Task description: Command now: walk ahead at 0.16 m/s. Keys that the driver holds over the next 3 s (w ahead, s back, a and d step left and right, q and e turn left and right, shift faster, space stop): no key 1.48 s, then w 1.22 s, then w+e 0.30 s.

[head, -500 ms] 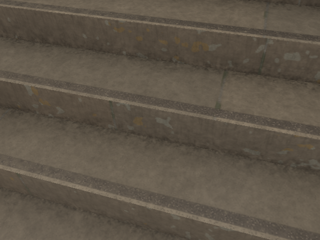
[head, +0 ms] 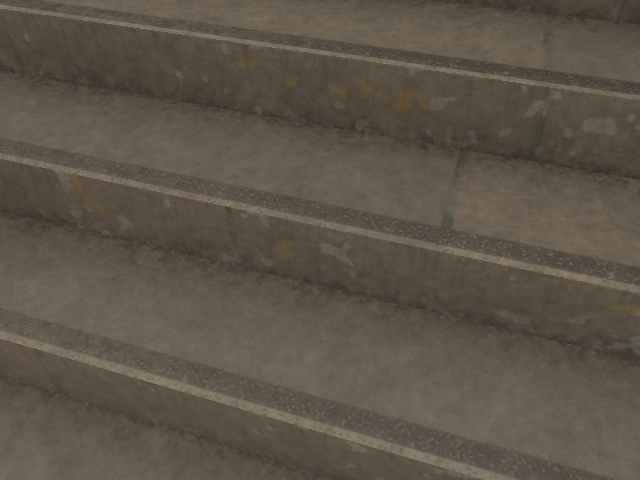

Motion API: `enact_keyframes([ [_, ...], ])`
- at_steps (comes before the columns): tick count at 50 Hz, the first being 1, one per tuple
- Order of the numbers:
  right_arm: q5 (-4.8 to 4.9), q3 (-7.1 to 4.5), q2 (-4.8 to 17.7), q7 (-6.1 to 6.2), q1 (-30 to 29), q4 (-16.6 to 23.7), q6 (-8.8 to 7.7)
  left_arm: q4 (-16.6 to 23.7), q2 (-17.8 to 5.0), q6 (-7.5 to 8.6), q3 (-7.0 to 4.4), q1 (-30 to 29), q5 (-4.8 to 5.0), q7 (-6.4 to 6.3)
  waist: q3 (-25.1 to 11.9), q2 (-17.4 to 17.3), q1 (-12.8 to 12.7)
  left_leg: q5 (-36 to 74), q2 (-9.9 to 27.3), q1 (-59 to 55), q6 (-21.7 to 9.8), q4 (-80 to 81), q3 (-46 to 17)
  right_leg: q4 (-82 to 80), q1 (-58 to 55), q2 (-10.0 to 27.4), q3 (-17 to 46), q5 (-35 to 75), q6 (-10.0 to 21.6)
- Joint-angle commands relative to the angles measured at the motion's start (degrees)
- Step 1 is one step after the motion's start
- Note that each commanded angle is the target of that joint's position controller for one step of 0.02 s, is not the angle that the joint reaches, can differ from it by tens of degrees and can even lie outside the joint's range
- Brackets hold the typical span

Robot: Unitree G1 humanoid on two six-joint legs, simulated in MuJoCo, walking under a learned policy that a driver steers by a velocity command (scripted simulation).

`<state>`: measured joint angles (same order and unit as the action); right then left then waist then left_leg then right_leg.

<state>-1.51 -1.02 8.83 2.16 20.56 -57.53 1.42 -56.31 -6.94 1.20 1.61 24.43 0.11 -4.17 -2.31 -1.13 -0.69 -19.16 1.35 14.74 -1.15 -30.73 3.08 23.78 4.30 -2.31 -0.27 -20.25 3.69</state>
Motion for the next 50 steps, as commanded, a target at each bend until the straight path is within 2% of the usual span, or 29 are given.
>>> enact_keyframes([
  [1,-0.16,0.13,0.5,-0.45,-3.6,4.4,-1.55,0.1,-5.6,0.13,-1.86,5.5,-0.03,-0.26,12.4,8.2,-1.8,-2.2,0.8,11.3,-0.3,-4.7,1.9,-13.5,6.6,15.8,18.6,-11.4,11.5],
  [2,-0.2,0.46,0.4,-0.28,-2.2,4.4,-2.14,0.0,-5.3,0.73,-1.9,3.4,0.19,-0.38,12.8,6.6,-0.6,0.3,1.1,8.7,-0.1,-2.4,1.3,-11.6,7.1,14.9,16.4,0.2,10.9],
  [3,-0.06,0.32,1.2,0.15,1.4,3.2,-2.7,-0.1,-4.4,1.22,-1.71,1.6,0.16,-0.37,11.7,3.4,1.7,3.5,1.2,3.2,-0.7,2.7,0.0,-7.4,8.2,13.5,12.7,12.2,9.4],
  [4,0.17,0.27,1.9,0.67,5.8,1.8,-3.45,0.4,-4.7,1.44,-1.71,0.0,-0.17,0.0,10.6,1.6,3.0,9.4,2.2,-1.0,-2.2,5.7,-1.9,-0.9,8.1,10.3,7.8,24.7,7.4],
  [5,0.74,-0.28,4.6,0.96,6.2,1.8,-4.12,0.2,-3.3,1.68,-1.47,1.8,0.27,0.49,8.1,-3.6,1.7,21.8,3.9,-5.4,-3.8,5.4,-4.6,3.4,8.6,6.8,3.0,27.1,5.1],
  [6,1.16,0.34,3.4,1.35,6.0,2.6,-4.52,-1.5,-3.3,1.65,-1.15,4.6,0.26,0.94,6.2,-3.9,1.8,35.9,7.0,-8.9,-5.2,6.4,-6.9,3.8,8.8,6.8,2.3,23.3,3.1],
  [7,0.88,0.86,2.1,1.65,5.9,2.7,-4.28,-2.1,-1.9,1.43,-0.65,5.7,0.39,1.25,5.7,-3.7,1.3,44.5,7.7,-10.9,-5.6,6.2,-6.8,4.1,8.3,6.6,2.0,20.3,1.9],
  [8,-0.03,1.04,2.3,1.86,5.3,3.3,-4.09,-3.1,-1.2,1.3,-0.24,6.7,0.67,1.14,5.0,-3.0,1.2,51.3,8.3,-12.7,-5.8,6.5,-6.8,4.2,7.8,6.3,1.9,16.9,1.2],
  [11,0.4,0.63,4.6,2.32,5.4,3.6,-3.43,-3.8,-2.4,0.78,-0.07,7.0,0.32,1.33,2.5,-2.0,0.8,59.6,8.5,-15.7,-5.4,6.4,-5.5,2.9,5.2,6.4,2.2,16.4,0.8],
  [14,0.73,0.61,3.6,2.42,5.4,3.6,-2.89,-3.6,-2.6,0.35,0.12,6.1,0.1,1.04,1.3,-0.3,0.8,53.9,7.5,-15.7,-4.3,6.8,-4.7,1.0,2.4,6.8,2.3,20.7,0.4],
  [17,0.81,0.52,3.8,2.3,5.2,3.5,-2.77,-3.3,-2.4,0.16,0.3,5.2,-0.3,0.59,1.9,1.0,0.7,46.8,6.5,-13.8,-3.8,7.6,-4.1,-0.1,0.4,7.9,2.6,26.2,0.2],
  [18,1.03,0.41,3.9,2.34,5.1,3.1,-2.78,-2.8,-2.7,0.19,0.22,4.6,-0.12,0.21,2.5,2.0,0.3,43.6,5.9,-12.8,-3.4,7.9,-3.9,-1.0,-0.1,8.3,2.7,28.1,-0.2],
  [22,0.84,0.48,3.6,2.09,5.1,3.1,-2.41,-3.0,-3.1,0.15,0.28,4.2,-0.71,0.26,3.5,2.1,0.6,34.8,5.6,-10.3,-3.4,9.0,-3.8,-1.7,-1.2,9.4,2.7,31.5,0.0],
  [23,0.5,0.31,4.0,2.02,4.6,3.5,-2.36,-3.1,-3.8,0.22,0.13,4.4,-0.37,0.14,3.6,2.4,1.0,32.4,5.4,-9.9,-3.2,9.3,-3.7,-1.9,-1.2,9.4,2.4,30.8,-0.1],
  [26,0.59,0.11,4.5,2.01,3.6,3.3,-2.19,-3.3,-3.5,0.54,0.15,4.1,-0.67,-0.11,5.2,2.8,0.7,29.1,5.5,-9.4,-2.9,10.6,-3.5,-3.6,0.6,9.7,2.5,27.1,-0.2],
  [27,0.57,0.43,3.5,2.09,4.4,2.8,-2.09,-3.0,-3.1,0.67,0.25,3.8,-0.44,-0.1,5.0,2.5,0.6,28.0,5.7,-9.6,-2.7,10.7,-3.5,-4.1,0.6,9.6,2.5,25.7,-0.2],
  [28,0.55,0.46,3.4,2.09,4.3,2.8,-1.88,-3.2,-3.6,0.79,0.07,3.7,-0.36,-0.11,5.7,2.3,0.9,26.8,5.9,-9.8,-2.6,11.0,-3.6,-4.6,1.5,9.5,2.6,25.3,0.0],
  [29,1.04,0.52,3.2,2.15,4.5,2.5,-1.68,-2.8,-4.7,0.74,-0.27,3.2,-0.35,0.17,5.6,1.8,0.9,24.3,5.6,-9.1,-2.6,10.6,-3.1,-5.4,1.4,9.6,3.1,25.3,0.1],
  [31,0.9,0.59,3.3,2.1,4.7,2.2,-1.43,-2.6,-4.1,0.8,-0.22,2.8,-0.51,0.42,6.6,2.0,1.1,21.3,5.7,-7.9,-2.4,11.0,-3.2,-5.9,2.0,9.5,3.2,24.5,0.3],
  [33,0.36,0.63,2.6,1.94,5.1,1.7,-1.38,-2.5,-2.7,0.84,-0.05,3.8,-0.44,0.04,6.5,1.4,0.8,19.5,5.8,-7.1,-1.9,11.3,-3.0,-6.3,1.6,9.6,3.2,22.5,0.3],
  [34,0.38,0.82,2.0,1.64,4.4,1.9,-1.22,-2.4,-2.3,0.82,0.11,3.5,-0.55,-0.02,7.0,3.2,0.7,17.6,6.1,-5.7,-1.5,10.8,-2.2,-7.1,1.5,9.3,3.3,21.8,0.4],
  [38,0.78,0.7,2.6,1.28,5.2,0.6,-1.07,-1.2,-1.9,0.87,0.33,3.0,-0.81,0.13,8.0,2.3,0.8,12.7,5.9,-3.2,-0.8,11.0,-2.0,-7.2,2.0,9.0,3.7,19.7,1.1],
  [39,0.45,0.83,2.4,1.33,4.4,0.8,-0.69,-1.1,-1.4,0.91,0.5,2.5,-0.44,0.01,8.3,1.9,0.7,11.4,5.8,-3.2,-0.5,11.4,-2.2,-7.8,2.8,8.8,3.9,18.5,1.3],
  [40,0.39,0.67,2.9,1.43,4.6,1.4,-0.62,-1.2,-2.4,1.14,0.33,2.9,-0.33,-0.05,8.7,1.0,1.2,9.8,5.3,-4.1,-0.4,11.4,-2.2,-8.3,3.9,8.8,4.6,18.2,1.8],
  [42,0.49,0.69,2.8,1.55,4.9,1.2,-0.47,-1.2,-2.5,1.34,0.26,2.8,-0.56,-0.17,9.3,1.8,1.3,9.1,5.5,-3.7,-0.5,11.6,-2.5,-8.6,4.4,8.6,4.6,16.6,2.1],
  [45,0.37,0.64,2.8,1.46,5.3,0.3,-0.01,-0.9,-1.9,1.58,0.55,3.3,-0.28,-0.22,10.3,2.1,1.2,8.7,5.4,-2.9,-0.4,11.9,-2.8,-9.5,5.6,8.3,5.1,13.2,2.1],
  [46,0.74,0.54,3.0,1.23,4.7,0.8,-0.33,-0.6,-0.9,1.69,0.8,3.2,0.08,-0.23,10.4,2.4,1.4,8.6,5.6,-2.6,-0.4,11.5,-2.9,-9.0,6.0,8.6,5.3,11.4,2.2],
  [49,0.78,0.75,2.4,0.9,4.9,0.5,-0.62,-0.3,-1.2,1.79,0.69,3.4,-0.01,-0.04,10.1,2.0,1.3,8.6,5.6,-2.3,-0.3,11.2,-3.0,-9.2,6.7,8.5,5.7,9.7,2.4],
  [50,0.67,0.81,2.1,0.59,5.1,0.2,-0.63,-0.6,-0.7,1.55,0.93,3.9,0.37,-0.09,9.9,2.7,1.6,8.4,5.6,-2.2,-0.3,11.4,-2.9,-9.0,6.8,8.5,5.7,9.7,2.5],
])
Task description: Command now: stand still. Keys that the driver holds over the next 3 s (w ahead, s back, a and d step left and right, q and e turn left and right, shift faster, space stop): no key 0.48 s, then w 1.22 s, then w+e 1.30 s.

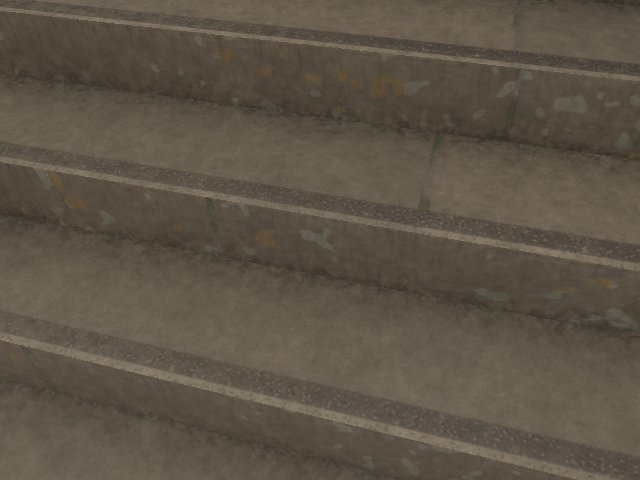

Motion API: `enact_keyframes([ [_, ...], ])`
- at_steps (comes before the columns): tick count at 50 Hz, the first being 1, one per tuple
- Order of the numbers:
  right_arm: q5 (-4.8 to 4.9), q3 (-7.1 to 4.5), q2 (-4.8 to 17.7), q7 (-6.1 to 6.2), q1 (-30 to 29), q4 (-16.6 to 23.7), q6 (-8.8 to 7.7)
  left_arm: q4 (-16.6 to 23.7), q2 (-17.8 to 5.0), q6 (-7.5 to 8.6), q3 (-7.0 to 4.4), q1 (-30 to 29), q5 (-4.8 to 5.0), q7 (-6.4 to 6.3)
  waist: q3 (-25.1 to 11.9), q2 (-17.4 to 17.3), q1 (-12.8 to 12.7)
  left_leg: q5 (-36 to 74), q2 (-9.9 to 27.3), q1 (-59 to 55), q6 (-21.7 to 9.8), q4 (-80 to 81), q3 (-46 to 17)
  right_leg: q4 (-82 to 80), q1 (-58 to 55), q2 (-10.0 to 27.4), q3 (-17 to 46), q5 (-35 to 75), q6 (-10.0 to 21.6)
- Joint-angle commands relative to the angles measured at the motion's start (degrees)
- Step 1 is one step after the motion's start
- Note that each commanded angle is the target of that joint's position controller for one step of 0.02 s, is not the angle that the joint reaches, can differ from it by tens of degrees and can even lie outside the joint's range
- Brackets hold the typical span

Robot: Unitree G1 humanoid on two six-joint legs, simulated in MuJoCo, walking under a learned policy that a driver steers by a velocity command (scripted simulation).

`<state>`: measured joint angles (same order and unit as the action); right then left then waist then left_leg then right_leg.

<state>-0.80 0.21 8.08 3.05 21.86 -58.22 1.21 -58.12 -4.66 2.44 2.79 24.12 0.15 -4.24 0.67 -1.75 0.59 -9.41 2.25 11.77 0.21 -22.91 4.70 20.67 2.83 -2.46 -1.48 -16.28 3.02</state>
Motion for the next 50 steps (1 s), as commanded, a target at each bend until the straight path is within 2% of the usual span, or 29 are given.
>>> enact_keyframes([
  [1,0.41,-0.76,3.2,-0.3,3.0,0.9,-0.24,1.3,-3.5,0.28,-0.41,3.3,0.92,0.03,7.9,3.8,0.8,-0.8,5.0,1.0,-1.8,4.3,-4.9,-6.7,9.3,8.6,7.5,5.4,3.1],
  [3,0.52,-0.92,3.5,-0.23,4.4,0.0,-0.15,1.1,-4.3,0.25,-0.66,4.4,1.01,0.0,5.9,2.6,0.6,-0.4,4.7,0.4,-1.6,4.4,-4.5,-6.9,8.0,8.5,7.4,4.7,3.2],
  [6,0.4,-0.93,3.1,-0.18,4.3,-0.5,-0.16,1.1,-4.1,0.28,-0.71,4.3,0.77,0.0,5.8,2.2,0.6,0.1,4.7,0.6,-1.5,4.4,-4.5,-6.9,8.0,8.3,7.4,5.0,3.3],
  [8,0.9,-0.68,2.1,-0.19,5.2,-1.1,-0.11,1.2,-3.8,0.31,-0.55,4.7,0.28,0.22,5.7,2.1,0.4,0.8,5.0,0.3,-1.6,4.0,-4.9,-7.0,7.9,8.4,7.5,5.3,3.5],
  [12,0.37,-0.71,2.3,-0.24,4.4,-1.0,-0.33,1.6,-3.3,0.48,-0.35,3.7,0.25,0.42,6.4,2.1,0.4,2.3,5.3,0.8,-1.6,3.8,-5.1,-6.6,7.8,8.5,7.5,8.9,3.5],
  [17,0.45,-0.83,2.5,-0.19,5.2,-1.4,-0.62,1.7,-3.6,0.84,-0.38,3.9,0.41,0.52,4.5,2.0,0.4,4.3,5.4,-0.3,-1.7,3.3,-5.0,-5.9,5.9,8.7,7.2,13.6,3.4],
  [24,0.44,-0.99,2.3,-0.06,5.0,-1.6,-0.59,1.9,-3.8,0.94,-0.4,3.7,0.4,0.37,4.2,2.2,0.5,5.6,5.6,-0.9,-1.6,3.2,-4.8,-5.7,5.4,8.7,7.1,15.9,3.3],
  [26,0.44,-1.3,2.5,0.0,4.9,-1.8,-0.52,1.9,-4.4,0.78,-0.66,3.8,0.29,0.35,4.2,2.1,0.2,-0.5,4.6,-0.6,-1.8,2.9,-4.3,-7.0,5.8,8.1,7.6,6.8,4.2],
  [28,0.16,-2.21,3.8,-0.23,3.0,-0.9,-0.4,1.9,-6.6,0.48,-1.66,3.9,0.49,0.21,6.7,4.6,-0.6,-9.3,2.3,4.1,-2.3,-1.0,-1.8,-9.3,6.8,8.5,10.8,-6.3,7.1],
  [30,0.06,-2.39,2.9,-0.86,-0.9,1.2,-0.81,1.7,-8.6,0.15,-2.67,6.0,0.6,0.23,9.6,7.5,-2.6,-13.3,0.2,13.4,-2.1,-8.2,1.0,-12.9,4.8,12.5,17.5,-18.5,10.8],
  [31,-0.15,-2.28,2.4,-0.91,-2.9,2.6,-1.2,1.8,-10.0,0.26,-3.48,6.7,0.19,0.32,10.8,8.0,-3.6,-13.2,0.0,17.2,-2.1,-12.4,2.2,-14.6,3.6,15.4,20.7,-22.2,12.6],
  [32,-0.98,-2.21,2.1,-1.2,-4.9,4.0,-1.66,1.4,-12.1,0.13,-4.5,8.1,0.69,0.33,11.1,9.5,-4.4,-13.6,0.6,21.1,-2.1,-18.1,2.4,-15.6,2.9,18.2,23.6,-24.4,14.4],
  [33,-1.9,-2.05,2.0,-1.6,-7.1,5.9,-1.88,0.4,-10.9,0.55,-4.62,10.2,-0.02,0.34,10.7,9.7,-5.7,-14.9,1.4,25.3,-1.6,-26.6,1.9,-16.3,1.2,20.7,25.0,-21.7,16.0],
  [35,-1.86,-3.33,5.1,-2.14,-10.1,8.2,-2.35,-1.9,-13.5,1.36,-6.09,12.3,-1.1,0.3,10.4,9.4,-6.1,-20.3,2.2,40.6,-1.5,-46.2,-0.6,-15.4,-7.3,21.7,24.9,-12.9,18.5],
  [37,-0.84,-3.38,3.9,-2.19,-13.4,11.6,-3.92,-3.8,-14.6,2.61,-7.33,14.6,-2.24,0.59,9.1,8.9,-5.8,-25.2,3.2,56.8,-3.1,-71.4,-4.7,-13.3,-15.5,23.8,24.6,-1.2,19.6],
  [38,-0.57,-3.38,3.3,-1.76,-16.7,13.8,-3.8,-3.3,-13.4,3.44,-7.39,13.0,-3.28,0.85,8.5,8.4,-5.3,-27.8,4.4,64.8,-4.4,-82.3,-8.8,-11.4,-17.9,25.1,23.0,3.4,17.9],
  [39,-0.57,-3.01,2.3,-1.25,-19.9,15.9,-3.79,-4.1,-13.5,4.18,-7.62,14.8,-3.34,1.1,7.4,7.3,-5.5,-31.0,3.8,71.8,-6.1,-91.4,-11.4,-10.7,-20.4,25.8,22.1,3.2,16.7],
  [40,-0.51,-2.19,0.8,-1.01,-23.8,19.1,-3.85,-5.2,-12.3,5.1,-6.93,15.6,-3.65,1.73,9.0,8.1,-5.6,-34.7,3.6,78.6,-7.3,-98.4,-13.2,-11.0,-20.2,26.7,20.5,3.4,15.1],
  [41,-0.23,-1.51,0.6,-1.02,-26.8,21.9,-4.02,-5.6,-11.7,5.76,-6.48,14.8,-3.93,2.11,10.6,5.4,-4.9,-36.0,3.7,81.7,-8.7,-98.8,-13.4,-12.9,-17.7,26.7,17.7,0.1,12.5],
  [42,0.08,-1.01,0.4,-0.72,-29.5,24.5,-4.09,-5.7,-11.4,5.83,-6.13,13.9,-3.57,2.52,13.3,5.8,-4.4,-37.8,3.8,84.5,-8.6,-97.8,-9.3,-15.4,-14.3,24.8,15.0,0.7,10.9],
  [43,0.71,-0.1,-0.5,-0.68,-34.3,27.7,-3.99,-6.7,-11.7,5.95,-5.65,13.7,-3.18,2.6,16.0,5.7,-4.5,-39.1,3.8,86.0,-8.6,-98.7,-7.0,-18.3,-9.3,25.1,12.7,0.4,10.3],
  [44,1.28,0.95,-0.9,-0.85,-36.1,30.6,-3.31,-6.7,-11.2,5.86,-5.02,11.3,-2.54,2.39,16.3,4.6,-3.0,-37.4,5.9,81.6,-8.6,-90.0,-6.0,-22.1,-4.3,23.6,8.0,-3.7,8.0],
  [45,1.28,2.53,-1.8,-1.86,-35.8,33.5,-3.01,-7.9,-11.2,4.69,-4.38,9.5,-0.69,2.11,14.8,5.4,-1.7,-35.1,7.6,70.9,-9.2,-76.4,-3.1,-27.9,3.6,20.0,3.9,-3.1,6.8],
  [46,1.61,2.68,-1.5,-3.94,-29.4,32.7,-2.83,-6.2,-11.0,3.89,-3.81,6.5,1.33,1.88,12.8,1.6,0.7,-22.1,6.2,44.6,-9.5,-61.9,4.4,-33.5,19.6,15.8,0.0,-0.3,9.2],
  [47,2.42,2.78,-3.4,-5.2,-23.9,31.0,-2.46,-4.4,-13.4,3.92,-3.91,4.4,4.13,1.93,5.9,-0.5,2.7,-8.1,3.9,17.0,-10.9,-51.4,5.4,-34.2,28.9,16.1,-1.0,14.6,9.5],
  [48,1.29,-0.2,0.6,-4.96,-9.0,24.8,-1.99,-1.2,-19.1,4.97,-5.08,4.2,3.43,3.08,-9.5,2.2,7.6,-8.9,-4.8,-2.9,-9.8,-57.9,10.0,-17.0,24.7,15.6,-3.6,64.0,9.7],
  [49,1.79,-2.65,3.8,-3.76,8.1,18.7,-1.3,0.4,-27.9,6.1,-7.8,1.9,3.56,4.05,-21.3,6.2,16.7,-7.1,-6.6,-16.0,-9.9,-51.2,6.3,0.4,17.6,16.4,-2.9,83.7,7.6],
  [50,-0.35,-4.89,10.6,-3.31,13.2,15.6,-0.79,-0.5,-30.0,6.58,-9.55,2.4,4.28,5.7,-26.1,5.7,18.9,-11.4,-7.5,-16.7,-9.4,-37.2,-0.3,18.3,10.5,14.5,0.7,79.2,4.8],
])
Over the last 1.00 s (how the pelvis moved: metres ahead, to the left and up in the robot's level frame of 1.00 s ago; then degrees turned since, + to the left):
-0.02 -0.01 0.01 -1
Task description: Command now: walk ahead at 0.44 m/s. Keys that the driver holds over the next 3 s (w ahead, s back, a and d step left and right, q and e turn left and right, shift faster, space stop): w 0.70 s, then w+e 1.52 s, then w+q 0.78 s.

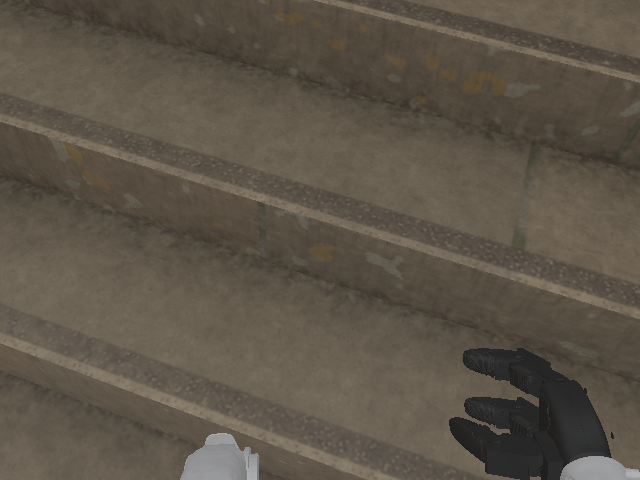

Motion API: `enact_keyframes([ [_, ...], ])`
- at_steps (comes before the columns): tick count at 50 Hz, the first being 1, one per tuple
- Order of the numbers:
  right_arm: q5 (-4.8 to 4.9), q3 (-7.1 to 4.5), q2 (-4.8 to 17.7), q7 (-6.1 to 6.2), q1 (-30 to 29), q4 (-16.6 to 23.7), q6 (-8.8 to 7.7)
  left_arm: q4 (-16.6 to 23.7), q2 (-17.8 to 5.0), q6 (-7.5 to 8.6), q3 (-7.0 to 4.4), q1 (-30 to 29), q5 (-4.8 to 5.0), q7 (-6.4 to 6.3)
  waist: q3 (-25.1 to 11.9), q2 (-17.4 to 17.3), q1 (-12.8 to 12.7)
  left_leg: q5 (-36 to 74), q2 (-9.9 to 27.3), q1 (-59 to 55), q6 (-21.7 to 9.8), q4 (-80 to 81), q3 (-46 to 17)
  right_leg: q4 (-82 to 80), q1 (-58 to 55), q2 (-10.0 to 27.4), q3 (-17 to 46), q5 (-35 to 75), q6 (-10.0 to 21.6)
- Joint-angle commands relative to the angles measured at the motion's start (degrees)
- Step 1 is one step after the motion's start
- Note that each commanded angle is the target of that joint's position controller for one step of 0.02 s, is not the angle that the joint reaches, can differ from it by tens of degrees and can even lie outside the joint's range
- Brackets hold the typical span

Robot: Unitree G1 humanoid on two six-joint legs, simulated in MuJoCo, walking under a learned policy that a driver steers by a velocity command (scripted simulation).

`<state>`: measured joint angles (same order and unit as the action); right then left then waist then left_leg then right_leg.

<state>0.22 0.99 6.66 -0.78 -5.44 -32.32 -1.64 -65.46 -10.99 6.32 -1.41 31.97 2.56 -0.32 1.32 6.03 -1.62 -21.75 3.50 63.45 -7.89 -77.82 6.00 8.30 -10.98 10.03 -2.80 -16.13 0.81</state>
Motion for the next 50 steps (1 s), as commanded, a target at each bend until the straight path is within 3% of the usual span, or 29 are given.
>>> enact_keyframes([
  [1,-3.11,-7.41,20.6,2.25,39.5,-12.8,1.92,9.4,-12.8,3.53,-3.42,-5.7,0.82,4.38,-24.8,-19.8,15.4,-10.8,5.6,-67.8,-5.6,41.7,-34.1,54.9,38.7,-10.6,6.6,30.8,2.4],
  [2,-2.78,-8.53,24.2,2.8,32.6,-12.0,1.76,9.5,-6.8,3.64,-2.72,0.1,-2.69,5.05,-29.8,-24.6,9.8,-14.2,15.1,-61.6,-3.1,60.6,-59.4,83.2,38.8,-16.9,16.2,7.6,3.3],
  [3,-2.09,-7.98,22.1,1.76,24.0,-12.9,1.16,12.2,-2.1,2.65,-2.39,-0.8,-4.15,4.39,-25.4,-19.6,3.5,-26.1,15.4,-54.2,0.4,62.2,-59.6,96.2,43.7,-14.4,20.0,10.8,3.7],
  [4,-1.07,-7.15,17.5,0.75,19.4,-15.6,0.05,15.2,0.4,1.47,-1.88,-4.5,-5.07,3.33,-16.4,-11.1,-0.1,-34.5,14.0,-45.6,0.7,60.6,-53.6,98.4,47.3,-10.8,13.3,15.2,3.8],
  [6,-1.47,-4.3,5.5,-0.29,16.7,-20.6,-2.15,18.7,3.6,0.82,-0.56,-9.0,-6.22,1.59,-5.2,-10.7,-2.5,-25.5,10.2,-34.7,0.2,52.6,-37.8,103.1,55.2,-8.7,10.9,17.8,6.4],
  [9,-2.58,-2.99,0.2,-0.87,22.6,-26.8,-4.64,22.8,6.5,-1.35,1.48,-16.1,-4.59,-0.02,1.2,-8.4,-2.8,-7.9,8.2,-32.6,-0.2,53.1,-23.8,109.6,67.4,-9.2,11.5,11.5,8.5],
  [12,-2.63,-2.2,0.5,-1.23,26.5,-27.0,-5.63,23.0,4.8,-2.41,1.12,-19.8,-3.48,-0.85,2.7,-5.0,-1.2,8.7,8.2,-33.4,0.2,58.4,-16.4,107.4,71.4,-10.7,5.3,13.5,6.5],
  [14,-1.96,-2.25,2.9,-1.3,31.4,-29.2,-6.45,24.7,7.3,-2.92,2.1,-24.6,-2.92,-1.31,2.2,-7.3,-0.1,9.4,8.7,-40.7,0.5,61.0,-16.5,118.8,82.4,-11.0,4.2,8.2,6.8],
  [18,-1.62,-1.95,3.6,-0.87,36.3,-31.9,-6.39,30.4,8.8,-3.51,3.85,-36.6,-3.9,-0.83,3.9,-5.6,1.6,1.7,4.7,-46.7,4.6,64.3,-10.8,109.1,89.5,-9.5,0.3,5.0,8.7],
  [20,-1.01,-2.08,3.4,1.78,42.4,-33.5,-6.01,33.3,10.1,-4.5,4.4,-42.0,-5.1,-0.18,1.8,-8.5,3.8,14.8,6.8,-54.6,1.9,68.1,-13.6,105.0,89.4,-6.7,-3.5,5.0,8.0],
  [22,-0.46,-2.59,4.7,3.35,45.0,-33.2,-5.15,34.0,8.4,-5.07,4.55,-45.4,-4.32,0.5,1.4,-8.3,6.6,29.4,7.5,-60.9,-1.0,75.4,-11.3,90.4,83.0,-5.7,-7.7,-3.5,7.9],
  [24,0.65,-2.1,4.1,4.66,40.1,-29.8,-4.78,31.6,9.5,-4.62,4.88,-39.4,-2.31,1.32,-2.7,-8.3,2.5,64.7,6.7,-60.5,-1.6,72.2,-2.3,72.2,63.0,-8.9,-10.7,-7.3,9.9],
  [26,0.35,-3.05,9.4,3.66,40.3,-27.7,-6.08,25.5,6.5,-5.24,2.95,-24.9,-1.0,0.57,-11.7,-15.5,-4.0,108.1,10.6,-61.5,-3.6,57.2,-2.8,66.0,41.2,-15.2,-12.3,-11.8,10.6],
  [27,1.42,-4.3,13.4,2.55,38.5,-26.8,-7.11,24.3,2.9,-5.21,1.76,-18.2,-1.24,-0.12,-15.0,-19.3,-7.8,113.4,12.1,-64.3,-4.0,47.5,-3.7,57.4,35.9,-16.4,-9.2,-14.1,11.2],
  [28,1.82,-5.09,14.9,1.24,34.5,-24.6,-7.78,21.6,-1.0,-4.92,0.15,-12.6,-3.22,-0.14,-18.1,-19.4,-11.1,105.1,9.2,-60.3,-3.0,34.1,-2.8,49.2,26.6,-14.8,-3.3,-12.4,12.3],
  [29,2.38,-4.67,9.8,-0.63,34.4,-21.0,-8.52,18.3,-7.2,-4.87,-2.06,-5.1,-4.69,-1.08,-19.1,-6.4,-10.8,79.6,0.3,-37.6,0.7,9.4,-3.1,34.8,14.8,-0.3,28.2,-25.3,20.3],
  [30,-0.15,-5.86,8.7,-1.91,27.4,-19.4,-8.49,16.2,-8.7,-6.31,-3.46,-6.1,-3.88,-1.81,-17.4,3.7,-10.6,21.6,-10.2,-26.9,1.8,-15.8,-7.0,8.1,17.8,5.6,57.2,-27.4,23.2],
  [31,-2.3,-5.06,3.3,-2.22,28.4,-15.5,-7.67,15.3,-6.8,-5.44,-3.53,-13.8,-2.87,-1.3,-11.5,-1.5,-2.7,20.7,-6.7,-19.7,1.4,-28.9,-15.4,8.3,23.9,7.3,53.4,-32.7,20.2],
  [32,-3.07,-4.13,1.5,-1.93,24.7,-12.4,-7.41,13.2,-1.6,-4.02,-2.43,-15.9,-2.97,-0.69,-4.3,-7.1,-0.2,22.0,-5.7,-15.1,0.4,-32.4,-13.3,10.7,31.3,6.8,45.4,-32.8,17.0],
  [34,-2.16,-2.44,-2.9,0.02,22.9,-9.6,-5.47,7.7,6.4,-1.48,-0.43,-14.1,-4.45,-0.34,2.0,-10.4,4.0,20.0,-5.3,-7.8,-1.4,-39.2,-15.1,14.9,38.0,3.2,28.7,-16.3,12.2],
  [35,-1.66,-1.31,-4.8,0.47,23.6,-9.3,-4.33,6.1,7.3,-0.8,-0.15,-13.8,-4.93,0.17,2.6,-8.8,4.8,17.7,-5.8,-4.6,-1.9,-41.9,-16.0,14.2,38.1,2.1,24.0,-11.2,10.5],
  [37,-2.41,0.0,-6.4,0.97,20.4,-6.2,-2.53,4.6,3.8,0.52,-0.67,-13.1,-4.43,0.87,4.9,-7.2,7.0,12.7,-3.5,2.7,-1.3,-40.2,-14.4,12.5,37.3,0.4,17.5,-5.5,9.4],
  [39,-2.73,0.39,-3.4,0.82,15.0,-4.0,-1.6,5.9,2.6,1.21,-0.08,-14.3,-3.74,0.87,6.6,-8.5,7.2,14.6,-0.9,0.7,0.5,-28.4,-7.2,9.1,41.7,-2.6,12.6,-2.4,9.8],
  [43,-3.06,0.92,-4.0,1.85,2.6,0.8,-1.64,3.9,-2.6,3.1,-0.72,-1.4,-3.22,0.0,3.6,-1.5,0.5,5.1,1.3,18.9,0.9,-44.0,-1.7,5.9,23.3,0.6,19.0,7.7,14.1],
  [46,-3.39,2.39,-4.0,1.18,-11.9,8.9,-2.05,2.9,-1.5,1.74,-0.86,5.5,-3.41,-1.49,4.1,-1.4,-4.0,-3.5,3.9,23.5,0.8,-31.6,-2.2,1.2,14.1,-0.1,20.1,7.8,12.4],
  [47,-2.38,2.33,-2.0,0.44,-10.6,9.2,-1.67,3.7,-1.8,1.15,-0.85,5.7,-3.01,-2.15,2.4,-1.2,-4.3,-3.0,3.0,14.7,2.1,-20.1,2.4,-4.1,15.0,-1.3,17.2,16.5,14.4],
  [48,-2.14,3.01,-3.5,-0.26,-12.8,10.4,-1.3,4.1,-1.2,0.61,-1.22,5.8,-2.36,-3.18,1.0,-1.5,-4.8,-2.7,3.8,0.4,1.3,-7.4,1.2,-9.3,18.6,-0.2,15.8,24.0,14.3],
  [49,-0.02,2.84,-3.4,-0.9,-8.1,8.4,-1.08,6.7,-0.6,0.23,-0.75,0.5,-1.8,-3.08,-1.8,-3.7,-1.6,-0.6,-0.2,-19.0,0.9,6.8,7.6,-9.4,26.4,-3.1,10.9,36.3,13.9],
  [50,0.53,1.75,-3.0,-0.42,-1.3,5.3,-1.05,8.2,-3.6,1.21,-1.13,0.9,-2.04,-2.24,-11.1,-0.7,1.0,0.2,-5.8,-35.8,0.2,4.9,8.6,-0.3,26.0,-1.7,8.6,72.3,13.7],
])
Over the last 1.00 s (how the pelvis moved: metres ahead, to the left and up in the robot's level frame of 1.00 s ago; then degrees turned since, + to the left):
0.19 0.10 -0.01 1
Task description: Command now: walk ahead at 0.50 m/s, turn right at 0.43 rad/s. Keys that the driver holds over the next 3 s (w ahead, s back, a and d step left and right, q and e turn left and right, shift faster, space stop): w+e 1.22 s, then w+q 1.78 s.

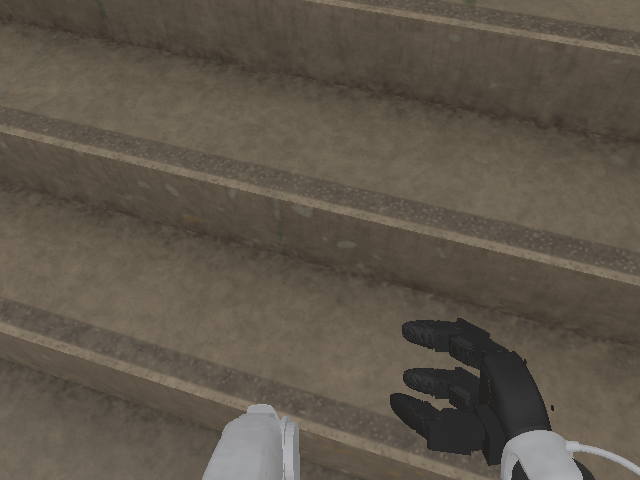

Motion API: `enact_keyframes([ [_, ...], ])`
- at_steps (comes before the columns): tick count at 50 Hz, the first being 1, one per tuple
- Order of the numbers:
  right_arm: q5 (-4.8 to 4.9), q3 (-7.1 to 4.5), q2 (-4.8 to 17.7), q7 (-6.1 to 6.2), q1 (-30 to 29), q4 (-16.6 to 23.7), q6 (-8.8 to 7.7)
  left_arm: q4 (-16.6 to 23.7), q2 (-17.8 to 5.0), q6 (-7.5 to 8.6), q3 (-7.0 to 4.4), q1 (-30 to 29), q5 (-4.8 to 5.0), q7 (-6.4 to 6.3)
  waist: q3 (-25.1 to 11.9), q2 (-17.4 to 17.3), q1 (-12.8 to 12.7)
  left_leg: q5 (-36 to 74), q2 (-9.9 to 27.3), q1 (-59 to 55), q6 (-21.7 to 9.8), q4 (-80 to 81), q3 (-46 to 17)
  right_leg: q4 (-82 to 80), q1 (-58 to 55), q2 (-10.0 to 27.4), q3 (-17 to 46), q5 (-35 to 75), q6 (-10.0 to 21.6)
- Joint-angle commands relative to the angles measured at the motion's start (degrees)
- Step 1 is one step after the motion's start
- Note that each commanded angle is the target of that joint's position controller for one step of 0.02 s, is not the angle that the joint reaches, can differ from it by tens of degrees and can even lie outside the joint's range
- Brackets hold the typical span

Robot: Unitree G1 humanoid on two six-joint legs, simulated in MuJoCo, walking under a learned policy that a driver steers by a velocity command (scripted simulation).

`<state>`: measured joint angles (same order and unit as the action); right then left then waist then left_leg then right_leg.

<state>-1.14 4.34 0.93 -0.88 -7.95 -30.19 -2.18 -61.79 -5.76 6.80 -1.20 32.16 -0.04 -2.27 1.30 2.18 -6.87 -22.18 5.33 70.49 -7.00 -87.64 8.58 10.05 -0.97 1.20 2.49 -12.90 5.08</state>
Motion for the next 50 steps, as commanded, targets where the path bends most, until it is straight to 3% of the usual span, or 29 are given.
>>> enact_keyframes([
  [1,2.4,-3.89,6.8,0.72,14.1,0.5,-0.3,6.5,-15.1,1.41,-3.43,-0.4,0.3,0.7,-19.7,7.0,12.4,0.4,-9.3,-49.8,-1.3,18.6,3.1,10.5,7.3,9.1,3.7,89.2,8.3],
  [2,1.85,-5.75,11.8,1.37,23.8,-1.5,-0.26,7.9,-19.7,2.92,-5.0,-5.6,1.5,2.3,-24.4,9.9,18.7,2.0,-7.8,-55.6,-2.0,29.0,-0.6,23.5,2.8,10.3,4.1,91.0,6.6],
  [3,-0.49,-7.94,16.7,2.1,27.0,-3.5,-0.71,9.8,-16.9,4.44,-5.48,-7.1,2.74,3.62,-28.6,7.1,19.2,-7.2,-1.4,-65.3,-4.1,35.6,-14.3,39.7,12.2,5.7,4.9,78.1,4.8],
  [4,-1.92,-9.97,22.4,2.49,30.7,-5.6,-0.59,14.4,-9.7,4.4,-4.79,-8.6,3.05,4.96,-31.1,-12.3,18.9,-4.2,16.4,-74.5,-12.5,54.1,-47.1,69.1,31.5,-6.3,4.1,27.1,0.7],
  [5,-0.68,-10.13,21.0,2.23,24.4,-5.9,0.41,16.5,-8.2,3.81,-5.21,-9.6,-1.11,5.06,-31.1,-13.6,14.7,-9.0,17.5,-68.6,-11.8,66.6,-60.7,90.9,37.6,-6.7,8.9,7.5,0.3],
  [7,1.0,-8.59,12.2,1.19,15.1,-11.2,-1.14,20.7,-2.1,1.98,-4.06,-12.5,-3.12,3.89,-13.1,-2.0,6.8,-24.1,16.4,-53.8,-8.2,64.5,-46.0,101.2,47.5,-1.6,3.4,13.9,0.8],
  [8,0.56,-7.79,9.3,1.41,18.6,-15.4,-2.33,22.9,-0.3,1.37,-3.34,-15.8,-3.65,3.17,-5.3,-0.6,6.4,-16.5,15.4,-48.1,-7.2,63.5,-37.2,105.4,52.3,-1.1,3.3,11.8,2.3],
  [10,-1.6,-6.83,5.1,1.11,23.3,-22.4,-3.62,25.1,3.7,-1.28,-1.14,-17.4,-2.15,2.54,-0.9,1.3,3.0,-2.7,13.8,-45.6,-3.4,64.5,-26.2,113.8,59.2,-1.9,5.5,10.5,4.3],
  [12,-0.96,-6.67,4.9,0.52,27.2,-26.0,-5.47,25.8,5.6,-3.08,-0.03,-17.8,-1.1,2.09,2.1,-1.5,2.0,3.4,12.7,-48.5,-0.2,66.8,-17.0,113.7,67.8,-1.9,7.7,6.0,4.9],
  [14,-1.05,-6.8,7.7,0.6,24.8,-25.4,-6.08,25.8,2.8,-3.91,-0.48,-18.3,-0.7,1.89,4.0,-2.0,0.9,2.7,12.1,-44.3,1.7,70.0,-9.8,104.5,67.2,-2.1,7.8,7.2,3.9],
  [16,-1.21,-6.59,10.4,0.97,29.0,-26.4,-7.49,28.8,2.7,-5.3,-0.39,-28.5,-1.23,0.83,5.8,-4.0,4.4,8.0,13.5,-48.2,0.0,74.2,-6.9,119.9,75.8,-4.9,2.9,3.4,3.4],
  [17,-1.33,-7.23,13.4,0.53,29.7,-26.4,-7.78,31.1,3.4,-5.85,-0.14,-31.5,-1.32,0.12,5.7,-6.9,4.2,8.0,14.1,-53.0,-0.5,76.6,-7.8,124.4,81.8,-5.1,3.1,-3.9,4.1],
  [19,-1.57,-7.6,14.7,0.52,32.1,-26.7,-8.11,33.7,1.8,-5.99,-0.14,-37.0,-1.72,-0.38,6.5,-3.9,4.5,3.7,12.6,-58.2,0.6,78.4,-4.4,117.6,85.1,-4.0,3.7,-7.6,4.8],
  [21,-1.15,-7.5,13.5,1.39,35.6,-27.4,-7.15,35.8,1.5,-6.11,0.47,-41.7,-1.89,0.66,5.4,-1.2,5.4,2.5,8.6,-59.4,2.2,80.5,0.3,101.2,80.6,-2.1,-1.3,-4.8,4.0],
  [24,-0.58,-8.63,17.3,3.61,40.3,-27.4,-5.86,37.4,1.4,-6.94,0.95,-45.1,-1.48,3.72,2.0,-4.8,8.2,17.7,9.7,-66.6,-0.9,90.0,4.7,81.5,69.0,2.9,-12.4,-7.6,4.7],
  [25,0.71,-7.86,15.4,3.72,37.0,-25.9,-5.31,34.9,1.5,-7.09,0.94,-41.8,-0.8,3.76,-0.6,-5.1,7.8,43.2,7.4,-66.7,-0.9,86.5,9.6,73.0,56.7,0.3,-17.5,-10.5,5.5],
  [27,2.18,-9.46,23.7,4.54,37.9,-23.3,-4.85,33.0,0.7,-8.02,0.42,-33.0,0.04,2.17,-10.4,-13.0,3.3,100.4,11.3,-72.7,-1.8,70.4,8.6,63.7,38.7,-6.0,-20.7,-14.9,5.4],
  [28,3.15,-9.9,25.0,3.57,35.6,-21.6,-4.91,29.9,-2.4,-8.3,-0.46,-23.5,-0.71,1.67,-17.5,-17.0,-0.1,111.8,13.5,-78.2,-1.5,57.6,7.8,59.5,31.7,-7.4,-17.3,-14.1,7.3],
  [29,4.34,-10.7,26.5,1.53,33.2,-19.3,-5.34,28.7,-6.8,-7.67,-2.05,-16.4,-0.46,1.66,-22.8,-18.6,-2.6,105.4,12.6,-78.1,-0.5,44.4,6.8,46.5,21.0,-9.5,-12.9,-12.0,8.3],
  [30,3.55,-10.72,24.6,0.24,33.3,-16.1,-6.77,28.5,-11.5,-7.28,-3.94,-17.8,-0.17,1.94,-24.3,-15.4,-1.4,77.5,9.8,-62.3,1.3,28.4,3.3,37.2,10.4,-7.4,3.8,-17.8,9.8],
  [31,2.51,-10.77,20.3,-1.85,24.8,-8.2,-7.05,29.8,-20.5,-8.18,-7.33,-20.9,-0.29,2.3,-25.7,7.5,-1.4,15.1,-8.7,-34.9,6.8,-5.3,-2.0,11.8,1.3,8.5,47.6,-29.2,16.9],
  [32,-0.38,-10.1,15.7,-2.72,23.4,-5.1,-7.73,30.7,-19.9,-8.23,-8.0,-24.1,-1.58,1.81,-28.1,0.7,1.9,16.1,-6.2,-28.3,5.8,-23.5,-16.3,4.5,2.3,12.0,54.3,-26.0,14.8],
  [33,-0.75,-9.53,13.4,-2.17,22.2,-3.4,-7.54,28.2,-16.5,-7.26,-6.81,-25.3,-1.69,1.9,-24.4,-1.7,3.7,19.6,-6.2,-25.2,5.3,-33.2,-15.1,5.2,8.0,10.6,52.0,-32.9,14.7],
  [35,-2.15,-7.04,7.8,-0.1,18.2,-0.6,-7.03,20.1,-9.0,-4.09,-4.68,-20.5,-1.25,1.65,-4.3,-7.3,6.8,16.7,-3.3,-14.5,3.3,-33.2,-14.0,10.6,21.9,6.8,36.2,-18.9,12.0],
  [36,-1.82,-6.12,6.6,0.43,19.1,-0.8,-6.03,17.6,-7.3,-3.51,-4.14,-19.7,-2.03,1.55,-0.5,-7.4,8.3,15.2,-3.4,-12.1,2.6,-34.5,-13.2,11.3,24.5,4.0,28.6,-10.3,10.4],
  [38,-1.79,-4.19,4.9,1.41,17.4,1.4,-3.59,13.9,-7.1,-2.18,-3.33,-14.2,-1.36,2.45,1.0,-5.4,9.5,10.5,-3.3,-5.4,2.5,-37.0,-12.3,13.0,23.3,3.6,20.9,6.4,9.1],
  [44,-2.51,-0.61,0.0,2.89,-1.2,8.6,-1.34,9.0,-11.0,1.2,-2.38,-5.1,-1.63,3.89,0.5,-0.1,6.6,0.8,-2.2,13.5,0.9,-44.5,-7.8,7.4,18.1,4.1,19.9,-0.4,6.0],
  [48,-2.4,0.31,1.3,1.85,-13.6,14.7,-0.07,9.4,-11.6,-0.66,-2.92,-1.5,-0.52,0.74,-1.6,-0.4,1.7,-0.4,-1.6,-2.7,2.7,-14.7,-1.5,-7.7,18.6,4.4,21.3,14.0,9.9],
  [50,-1.65,-0.01,0.1,1.34,-5.1,11.4,0.29,11.7,-12.5,-1.63,-3.86,-4.4,-0.66,-0.56,-9.8,3.2,5.4,-0.9,-3.4,-21.1,1.5,-3.9,0.4,-3.0,14.8,5.2,12.9,46.2,8.5],
])
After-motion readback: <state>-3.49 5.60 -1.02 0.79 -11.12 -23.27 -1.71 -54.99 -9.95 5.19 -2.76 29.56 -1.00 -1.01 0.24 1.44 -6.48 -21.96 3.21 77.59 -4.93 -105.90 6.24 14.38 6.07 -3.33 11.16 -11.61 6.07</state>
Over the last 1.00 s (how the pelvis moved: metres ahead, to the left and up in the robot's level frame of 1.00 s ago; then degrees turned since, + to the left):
0.60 0.08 0.34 -5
